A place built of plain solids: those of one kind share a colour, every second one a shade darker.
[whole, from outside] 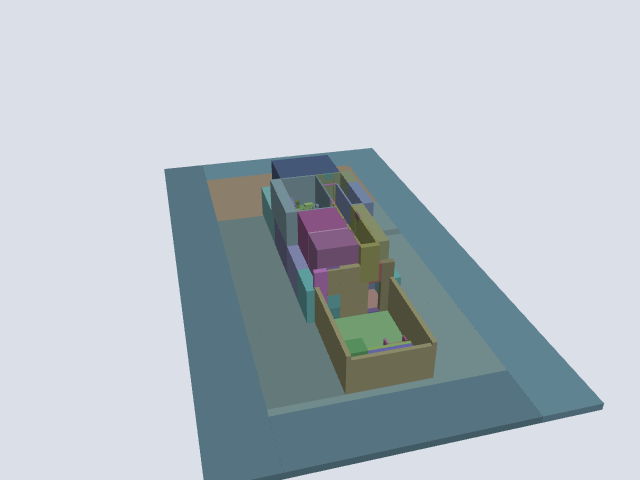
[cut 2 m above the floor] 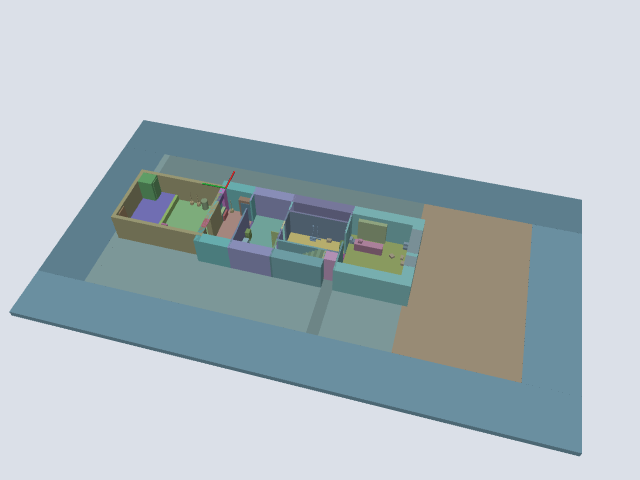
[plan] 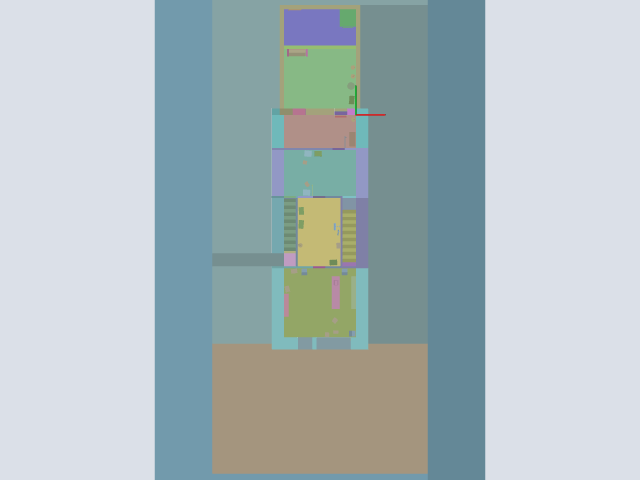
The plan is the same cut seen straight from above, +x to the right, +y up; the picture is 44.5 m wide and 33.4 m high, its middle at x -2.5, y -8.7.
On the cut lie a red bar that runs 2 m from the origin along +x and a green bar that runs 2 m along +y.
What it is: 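A small shop in a terrace of about 1900; a sales room behind a shop front, a store passage, a back shop and a yard; stock rooms over it and a cellar under it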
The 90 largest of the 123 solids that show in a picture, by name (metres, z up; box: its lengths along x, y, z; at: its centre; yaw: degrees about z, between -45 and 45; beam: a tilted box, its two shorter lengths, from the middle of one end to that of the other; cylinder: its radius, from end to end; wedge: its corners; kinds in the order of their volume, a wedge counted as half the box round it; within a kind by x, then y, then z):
{
 "ground_garden_1": {"box": [4.0, 41.17, 0.5], "at": [-12.0, -8.38, -0.27]},
 "ground_garden_2": {"box": [15.0, 4.0, 0.5], "at": [-2.5, -26.97, -0.27]},
 "ground_garden_3": {"box": [15.0, 4.0, 0.5], "at": [-2.5, 10.2, -0.27]},
 "ground_garden_4": {"box": [4.0, 41.17, 0.5], "at": [7.0, -8.38, -0.27]},
 "floor_yard_1": {"box": [5.0, 6.9, 3.41], "at": [-2.5, 3.9, -1.73]},
 "ground_side_1": {"box": [4.15, 5.39, 0.5], "at": [-7.92, -13.22, -0.27]},
 "ground_side_2": {"box": [4.15, 10.08, 0.5], "at": [-7.92, -4.59, -0.27]},
 "ground_side_3": {"box": [4.7, 7.2, 0.5], "at": [-7.65, 4.05, -0.27]},
 "ground_side_4": {"box": [5.0, 0.91, 0.5], "at": [-7.5, -10.08, -0.27]},
 "ground_side_5": {"box": [15.0, 0.55, 0.5], "at": [-2.5, 7.92, -0.27]},
 "ground_side_6": {"box": [4.7, 7.2, 0.5], "at": [2.65, 4.05, -0.27]},
 "ground_side_7": {"box": [4.15, 16.37, 0.5], "at": [2.92, -7.74, -0.27]},
 "wall_fill_front_1": {"box": [5.0, 3.83, 2.62], "at": [-2.5, -13.56, 4.12]},
 "floor_terrace_1": {"box": [5.0, 2.52, 3.95], "at": [-2.5, 6.09, -1.46]},
 "wall_yard_1": {"box": [0.3, 7.65, 5.8], "at": [-5.15, 3.83, -0.13]},
 "wall_yard_2": {"box": [0.9, 0.45, 7.01], "at": [-4.85, 0.23, 0.47]},
 "wall_yard_3": {"box": [2.0, 0.45, 7.01], "at": [-2.5, 0.23, 0.47]},
 "wall_yard_4": {"box": [5.6, 0.3, 5.56], "at": [-2.5, 7.5, -0.25]},
 "wall_yard_5": {"box": [0.9, 0.2, 7.01], "at": [-1.05, 0.35, 0.47]},
 "wall_yard_6": {"box": [0.3, 7.65, 5.89], "at": [0.15, 3.83, -0.09]},
 "ground_street_1": {"box": [15.0, 9.05, 0.3], "at": [-2.5, -20.45, -0.17]},
 "wall_sales_1": {"box": [0.85, 5.79, 2.88], "at": [-5.42, -13.43, 1.19]},
 "wall_sales_2": {"box": [1.81, 0.85, 2.88], "at": [-4.95, -15.89, 1.19]},
 "wall_sales_3": {"box": [2.86, 0.14, 2.88], "at": [-4.42, -10.6, 1.19]},
 "wall_sales_4": {"box": [0.3, 0.85, 2.88], "at": [-2.89, -15.89, 1.19]},
 "wall_sales_5": {"box": [2.99, 0.14, 2.88], "at": [-0.65, -10.6, 1.19]},
 "wall_sales_6": {"box": [1.2, 0.85, 2.88], "at": [0.25, -15.89, 1.19]},
 "wall_sales_7": {"box": [0.85, 5.79, 2.88], "at": [0.42, -13.43, 1.19]},
 "wall_fill_rear_1": {"box": [2.86, 3.2, 2.8], "at": [-1.43, -4.04, 4.03]},
 "wall_backshop_1": {"box": [0.85, 3.48, 2.88], "at": [-5.42, -4.04, 1.19]},
 "wall_backshop_2": {"box": [4.23, 0.14, 2.88], "at": [-3.74, -2.37, 1.19]},
 "wall_backshop_3": {"box": [1.2, 0.14, 2.88], "at": [-3.59, -5.71, 1.19]},
 "wall_backshop_4": {"box": [1.63, 0.14, 2.88], "at": [0.04, -2.37, 1.19]},
 "wall_backshop_5": {"box": [0.85, 3.48, 2.88], "at": [0.42, -4.04, 1.19]},
 "wall_fill_kitchen_1": {"box": [2.86, 2.3, 2.8], "at": [-1.43, -1.15, 4.03]},
 "wall_mid_1": {"box": [0.14, 4.52, 2.8], "at": [-2.93, -9.39, 4.03]},
 "wall_mid_2": {"box": [3.85, 0.14, 2.8], "at": [-1.07, -11.57, 4.03]},
 "wall_mid_3": {"box": [0.85, 6.01, 2.8], "at": [0.42, -8.64, 4.03]},
 "wall_scullery_1": {"box": [0.85, 2.89, 2.88], "at": [-5.42, -0.99, 1.19]},
 "wall_scullery_2": {"box": [1.45, 0.45, 2.88], "at": [-5.12, 0.23, 1.19]},
 "wall_scullery_3": {"box": [0.9, 0.45, 1.15], "at": [-1.05, 0.23, 0.32]},
 "wall_scullery_4": {"box": [1.63, 0.14, 2.88], "at": [0.04, -2.37, 1.19]},
 "wall_scullery_5": {"box": [0.85, 2.89, 2.88], "at": [0.42, -0.99, 1.19]},
 "wall_stairC_1": {"box": [0.14, 5.03, 2.88], "at": [-1.01, -8.15, 1.19]},
 "wall_stairC_2": {"box": [1.93, 0.14, 2.88], "at": [-0.12, -10.6, 1.19]},
 "wall_stairC_3": {"box": [0.85, 5.03, 2.88], "at": [0.42, -8.15, 1.19]},
 "wall_stairU_1": {"box": [0.85, 3.99, 3.13], "at": [-5.42, -7.63, 1.31]},
 "wall_stairU_2": {"box": [0.85, 0.14, 3.13], "at": [-5.42, -5.71, 1.31]},
 "wall_stairU_3": {"box": [1.8, 0.14, 3.13], "at": [-4.95, -9.55, 1.31]},
 "wall_stairU_4": {"box": [0.14, 3.99, 3.13], "at": [-4.12, -7.63, 1.31]},
 "wall_fill_press_1": {"box": [0.81, 5.64, 2.8], "at": [-4.59, -2.82, 4.03]},
 "wall_boxU_1": {"box": [0.85, 3.85, 2.8], "at": [-5.42, -7.56, 4.03]},
 "wall_boxU_2": {"box": [1.8, 0.14, 2.8], "at": [-4.95, -5.71, 4.03]},
 "wall_boxU_3": {"box": [0.14, 3.85, 2.8], "at": [-4.12, -7.56, 4.03]},
 "floor_sales_1": {"box": [5.0, 4.8, 0.25], "at": [-2.5, -13.07, -0.13]},
 "wall_landing_1": {"box": [0.85, 2.16, 2.8], "at": [-5.42, -10.56, 4.03]},
 "wall_landing_2": {"box": [1.43, 0.14, 2.8], "at": [-5.14, -11.57, 4.03]},
 "wall_landing_3": {"box": [0.72, 0.14, 2.8], "at": [-3.22, -11.57, 4.03]},
 "wall_corr_1": {"box": [0.14, 5.04, 2.8], "at": [-4.12, -7.11, 4.03]},
 "wall_corr_2": {"box": [0.14, 4.19, 2.8], "at": [-4.12, -1.65, 4.03]},
 "wall_corr_3": {"box": [1.33, 0.45, 2.8], "at": [-3.52, 0.23, 4.03]},
 "floor_coping_1": {"box": [5.0, 0.24, 3.95], "at": [-2.5, 4.71, -1.46]},
 "wall_store_1": {"box": [0.14, 5.03, 2.88], "at": [-4.12, -8.15, 1.19]},
 "wall_store_2": {"box": [1.2, 0.14, 2.88], "at": [-1.54, -5.71, 1.19]},
 "wall_store_3": {"box": [0.14, 5.03, 2.88], "at": [-1.01, -8.15, 1.19]},
 "floor_backshop_1": {"box": [5.0, 3.2, 0.25], "at": [-2.5, -4.04, -0.13]},
 "floor_store_1": {"box": [2.97, 4.75, 0.25], "at": [-2.56, -8.15, -0.13]},
 "wall_fill_1": {"box": [0.81, 0.91, 2.88], "at": [-4.59, -10.08, 1.19]},
 "wall_fill_2": {"box": [2.86, 0.14, 2.8], "at": [-1.43, -2.37, 4.03]},
 "wall_outhouse_1": {"box": [1.12, 1.22, 2.3], "at": [-0.56, 6.74, 1.62]},
 "floor_scullery_1": {"box": [5.0, 2.3, 0.25], "at": [-2.5, -1.15, -0.13]},
 "wall_yard_n0a_1": {"box": [0.9, 0.45, 7.01], "at": [-0.15, 0.23, 0.47]},
 "step_flightU_1": {"box": [0.81, 0.27, 2.75], "at": [-4.59, -9.35, 1.32]},
 "step_flightU_2": {"box": [0.81, 0.27, 2.39], "at": [-4.59, -8.87, 1.14]},
 "step_flightU_3": {"box": [0.81, 0.27, 2.03], "at": [-4.59, -8.38, 0.96]},
 "step_flightU_4": {"box": [0.81, 0.27, 1.49], "at": [-4.59, -7.65, 0.69]},
 "step_flightU_5": {"box": [0.81, 0.27, 1.13], "at": [-4.59, -7.17, 0.51]},
 "shelving_back_1": {"box": [0.32, 2.29, 2.1], "at": [-0.16, -12.37, 1.05]},
 "step_flightC_1": {"wedge": [[-0.94, -7.82, -2.93], [-0.94, -7.82, -0.9], [-0.94, -7.55, -2.93], [-0.94, -7.55, -0.89], [0.0, -7.82, -2.93], [0.0, -7.82, -0.9], [0.0, -7.55, -2.93], [0.0, -7.55, -0.89]]},
 "step_flightC_2": {"wedge": [[-0.94, -7.58, -2.93], [-0.94, -7.58, -0.72], [-0.94, -7.31, -2.93], [-0.94, -7.31, -0.71], [0.0, -7.58, -2.93], [0.0, -7.58, -0.72], [0.0, -7.31, -2.93], [0.0, -7.31, -0.71]]},
 "step_flightC_3": {"wedge": [[-0.94, -7.33, -2.93], [-0.94, -7.33, -0.54], [-0.94, -7.06, -2.93], [-0.94, -7.06, -0.53], [0.0, -7.33, -2.93], [0.0, -7.33, -0.54], [0.0, -7.06, -2.93], [0.0, -7.06, -0.53]]},
 "step_flightC_4": {"wedge": [[-0.94, -7.09, -2.93], [-0.94, -7.09, -0.36], [-0.94, -6.82, -2.93], [-0.94, -6.82, -0.35], [0.0, -7.09, -2.93], [0.0, -7.09, -0.36], [0.0, -6.82, -2.93], [0.0, -6.82, -0.35]]},
 "step_flightC_5": {"wedge": [[-0.94, -6.85, -2.93], [-0.94, -6.85, -0.18], [-0.94, -6.58, -2.93], [-0.94, -6.58, -0.17], [0.0, -6.85, -2.93], [0.0, -6.85, -0.18], [0.0, -6.58, -2.93], [0.0, -6.58, -0.17]]},
 "shelving_side_1": {"box": [0.32, 1.61, 2.0], "at": [-4.84, -13.24, 1.0]},
 "wall_head_sales_1": {"box": [1.0, 0.85, 0.48], "at": [-3.54, -15.89, 2.39]},
 "wall_head_sales_2": {"box": [2.39, 0.85, 0.26], "at": [-1.54, -15.89, 2.5]},
 "counter_1": {"box": [0.52, 2.25, 0.78], "at": [-1.41, -12.37, 0.49]},
 "cupboard_1": {"box": [0.45, 1.01, 1.87], "at": [-0.24, -1.7, 1.04]},
 "wall_over_yard_1": {"box": [0.9, 0.45, 1.48], "at": [-3.95, 0.23, 3.24]},
 "wall_yard_n0e_1": {"box": [0.9, 0.25, 1.98], "at": [-1.05, 0.12, 2.99]}
}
